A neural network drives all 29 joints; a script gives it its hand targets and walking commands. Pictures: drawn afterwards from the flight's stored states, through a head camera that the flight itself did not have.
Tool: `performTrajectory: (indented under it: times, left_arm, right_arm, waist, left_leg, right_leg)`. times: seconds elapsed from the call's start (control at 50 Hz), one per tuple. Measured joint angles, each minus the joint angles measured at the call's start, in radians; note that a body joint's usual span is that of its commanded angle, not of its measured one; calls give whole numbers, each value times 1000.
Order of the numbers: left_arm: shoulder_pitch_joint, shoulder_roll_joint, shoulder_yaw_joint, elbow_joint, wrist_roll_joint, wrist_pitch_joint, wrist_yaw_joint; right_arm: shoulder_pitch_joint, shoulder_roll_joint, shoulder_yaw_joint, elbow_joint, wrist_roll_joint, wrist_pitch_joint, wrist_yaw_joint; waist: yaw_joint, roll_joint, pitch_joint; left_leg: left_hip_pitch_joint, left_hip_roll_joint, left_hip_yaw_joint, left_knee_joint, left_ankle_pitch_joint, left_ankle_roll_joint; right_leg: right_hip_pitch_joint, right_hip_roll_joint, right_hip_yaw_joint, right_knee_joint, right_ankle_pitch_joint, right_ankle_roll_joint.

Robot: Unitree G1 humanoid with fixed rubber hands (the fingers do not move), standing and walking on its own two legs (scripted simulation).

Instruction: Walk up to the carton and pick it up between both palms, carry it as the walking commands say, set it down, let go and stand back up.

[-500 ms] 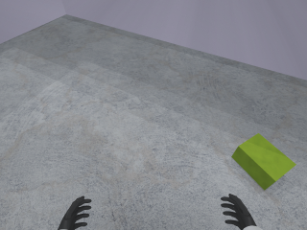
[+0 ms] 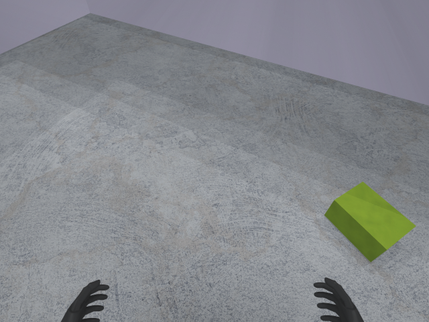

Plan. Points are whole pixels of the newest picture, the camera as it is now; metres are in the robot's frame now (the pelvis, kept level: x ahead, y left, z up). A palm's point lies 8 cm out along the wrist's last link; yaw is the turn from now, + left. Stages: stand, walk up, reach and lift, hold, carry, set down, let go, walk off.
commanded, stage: stand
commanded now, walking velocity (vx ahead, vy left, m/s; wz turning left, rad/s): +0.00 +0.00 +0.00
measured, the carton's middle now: (366, 220) +0.64 -0.74 -0.68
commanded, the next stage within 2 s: walk up in 1.88 s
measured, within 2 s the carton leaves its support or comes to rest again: neither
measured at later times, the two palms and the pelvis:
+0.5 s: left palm out of the picture +0.14 +0.27 -0.08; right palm out of the picture +0.14 -0.24 -0.09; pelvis +0.00 +0.00 +0.00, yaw +0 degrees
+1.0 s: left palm out of the picture +0.13 +0.27 -0.09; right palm out of the picture +0.14 -0.24 -0.08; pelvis +0.00 +0.00 +0.00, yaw +0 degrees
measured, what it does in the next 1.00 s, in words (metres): stands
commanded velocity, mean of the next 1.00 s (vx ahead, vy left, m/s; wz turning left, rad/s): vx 0.00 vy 0.00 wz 0.00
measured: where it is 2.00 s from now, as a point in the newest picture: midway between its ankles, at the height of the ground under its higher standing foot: outside the picture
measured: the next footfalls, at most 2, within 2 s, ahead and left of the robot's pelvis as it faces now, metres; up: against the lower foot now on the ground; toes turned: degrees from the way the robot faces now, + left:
none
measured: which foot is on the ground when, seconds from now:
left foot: down 0.00-1.00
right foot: down 0.00-1.00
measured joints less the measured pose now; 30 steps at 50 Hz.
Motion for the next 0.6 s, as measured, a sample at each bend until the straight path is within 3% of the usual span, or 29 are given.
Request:
performTrajectory:
  times: [0.6]
  left_arm:
    - [0,8,0,43,0,-6,0]
  right_arm:
    - [0,-11,0,0,0,-1,0]
  waist:
    - [0,0,0]
  left_leg:
    - [0,0,0,0,0,0]
  right_leg:
    - [0,0,0,0,0,-1]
